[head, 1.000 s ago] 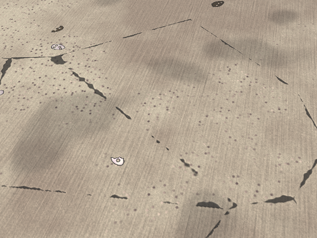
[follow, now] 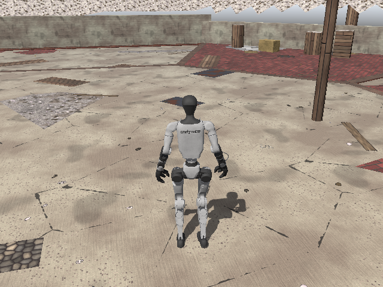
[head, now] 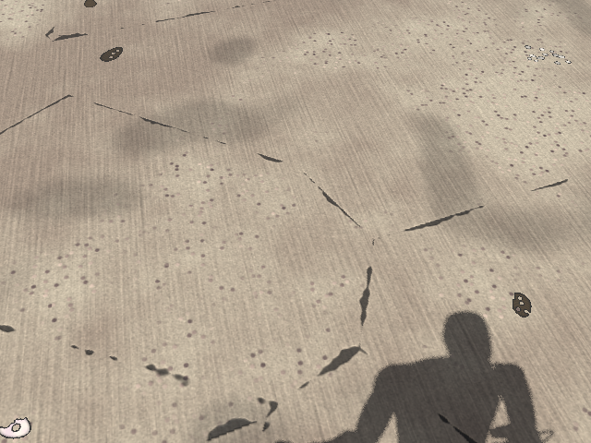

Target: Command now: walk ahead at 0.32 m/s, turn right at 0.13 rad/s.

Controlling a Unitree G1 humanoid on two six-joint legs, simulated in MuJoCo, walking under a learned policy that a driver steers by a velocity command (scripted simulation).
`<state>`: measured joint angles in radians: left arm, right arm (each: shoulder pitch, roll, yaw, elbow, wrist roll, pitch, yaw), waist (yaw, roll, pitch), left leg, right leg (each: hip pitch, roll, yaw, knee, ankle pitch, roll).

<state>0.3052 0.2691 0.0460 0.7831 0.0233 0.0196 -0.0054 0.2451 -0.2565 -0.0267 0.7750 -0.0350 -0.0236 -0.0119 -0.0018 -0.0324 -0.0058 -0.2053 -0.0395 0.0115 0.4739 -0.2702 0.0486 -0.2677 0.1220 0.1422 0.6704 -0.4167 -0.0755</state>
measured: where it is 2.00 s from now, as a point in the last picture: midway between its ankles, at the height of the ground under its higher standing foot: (313, 260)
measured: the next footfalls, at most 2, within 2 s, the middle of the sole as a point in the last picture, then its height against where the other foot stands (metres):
right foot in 0.40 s outside the picture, level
left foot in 0.96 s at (282, 389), level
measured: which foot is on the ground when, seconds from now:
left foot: down 0.00-0.40, up 0.42-0.94, down 0.96-1.00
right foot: up 0.00-0.38, down 0.40-0.98, up 1.00-1.00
